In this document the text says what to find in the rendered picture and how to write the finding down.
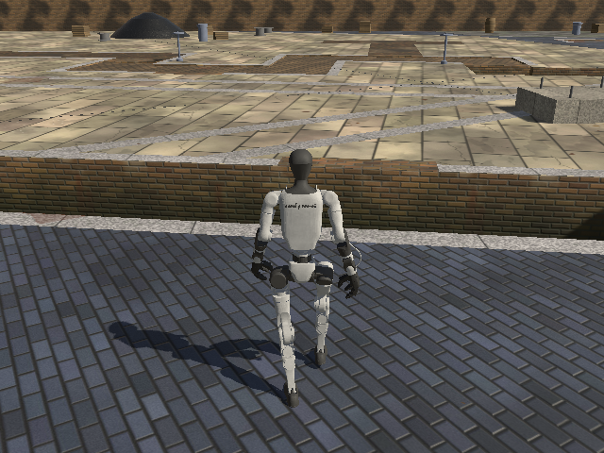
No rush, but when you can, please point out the robot right upper arm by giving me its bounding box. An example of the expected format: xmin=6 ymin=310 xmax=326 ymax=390
xmin=321 ymin=190 xmax=346 ymax=243

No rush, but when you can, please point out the robot head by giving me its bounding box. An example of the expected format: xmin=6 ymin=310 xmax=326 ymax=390
xmin=285 ymin=149 xmax=317 ymax=194

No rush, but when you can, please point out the humanoid robot torso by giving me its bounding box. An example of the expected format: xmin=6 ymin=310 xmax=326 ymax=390
xmin=279 ymin=185 xmax=324 ymax=283

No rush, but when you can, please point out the right robot forearm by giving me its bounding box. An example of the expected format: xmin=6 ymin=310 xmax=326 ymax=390
xmin=337 ymin=229 xmax=357 ymax=276

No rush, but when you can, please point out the left robot hand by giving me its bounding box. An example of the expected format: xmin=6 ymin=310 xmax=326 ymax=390
xmin=251 ymin=260 xmax=274 ymax=280

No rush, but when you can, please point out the right robot hand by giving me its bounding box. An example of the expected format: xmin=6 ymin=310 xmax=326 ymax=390
xmin=338 ymin=272 xmax=360 ymax=299

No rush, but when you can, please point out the left robot forearm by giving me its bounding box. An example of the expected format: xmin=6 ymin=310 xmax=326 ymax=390
xmin=252 ymin=228 xmax=268 ymax=263

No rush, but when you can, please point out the robot left upper arm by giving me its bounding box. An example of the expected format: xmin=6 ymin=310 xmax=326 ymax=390
xmin=258 ymin=190 xmax=282 ymax=242

